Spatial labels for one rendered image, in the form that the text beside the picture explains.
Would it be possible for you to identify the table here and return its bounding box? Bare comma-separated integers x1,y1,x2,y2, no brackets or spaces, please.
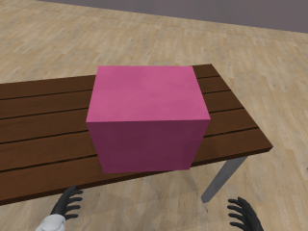
0,64,273,206

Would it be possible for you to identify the robot right hand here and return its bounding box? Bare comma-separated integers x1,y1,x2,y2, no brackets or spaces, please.
227,196,264,231

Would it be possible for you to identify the robot left forearm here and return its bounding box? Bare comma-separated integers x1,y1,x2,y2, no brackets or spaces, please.
35,214,65,231

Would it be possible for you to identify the robot left hand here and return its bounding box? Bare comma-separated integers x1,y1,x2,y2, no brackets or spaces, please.
50,185,83,220

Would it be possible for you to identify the carton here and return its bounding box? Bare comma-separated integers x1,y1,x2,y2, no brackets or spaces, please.
86,65,211,173

